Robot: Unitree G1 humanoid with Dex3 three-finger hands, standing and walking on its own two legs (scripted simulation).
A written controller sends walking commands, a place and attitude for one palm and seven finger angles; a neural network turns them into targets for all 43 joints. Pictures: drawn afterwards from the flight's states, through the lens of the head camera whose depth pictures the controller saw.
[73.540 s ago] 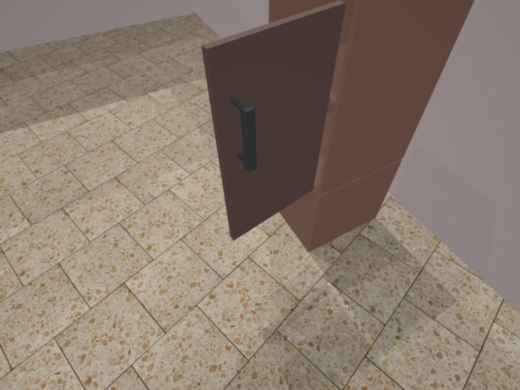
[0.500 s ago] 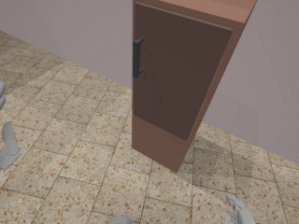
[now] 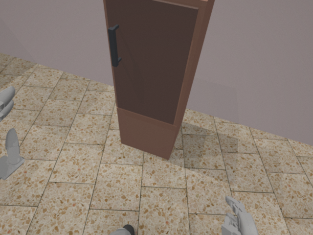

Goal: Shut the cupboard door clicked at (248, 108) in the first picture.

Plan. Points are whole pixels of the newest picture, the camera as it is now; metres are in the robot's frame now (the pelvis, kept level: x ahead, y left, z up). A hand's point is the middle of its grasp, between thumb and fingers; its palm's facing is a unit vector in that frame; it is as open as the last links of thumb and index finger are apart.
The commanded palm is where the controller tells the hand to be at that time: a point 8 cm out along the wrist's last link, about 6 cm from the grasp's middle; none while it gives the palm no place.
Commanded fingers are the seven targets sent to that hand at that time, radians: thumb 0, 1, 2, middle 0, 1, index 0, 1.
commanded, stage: stop stepping back and stand still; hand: left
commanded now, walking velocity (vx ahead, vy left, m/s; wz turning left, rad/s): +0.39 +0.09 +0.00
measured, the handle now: (115, 46) +0.80 +0.19 +0.07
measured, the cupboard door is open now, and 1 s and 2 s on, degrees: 0 0 0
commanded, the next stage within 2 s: let the arm hang, fingers relaxed in 1.14 s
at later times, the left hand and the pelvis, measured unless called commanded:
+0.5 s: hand out of the picture +0.18 +0.28 +0.18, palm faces +0.38 -0.78 -0.49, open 7.4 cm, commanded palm +0.13 +0.32 +0.19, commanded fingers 0.00 0.90 0.90 -0.20 -0.30 -0.20 -0.30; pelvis -0.01 +0.02 +0.01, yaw +0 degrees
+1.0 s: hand (13, 148) +0.24 +0.28 +0.17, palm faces +0.39 -0.80 -0.46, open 7.4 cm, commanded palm +0.18 +0.31 +0.19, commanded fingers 0.00 0.90 0.90 -0.20 -0.30 -0.20 -0.30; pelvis +0.03 +0.01 +0.01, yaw -1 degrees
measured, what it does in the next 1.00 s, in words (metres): steps on the spot: left foot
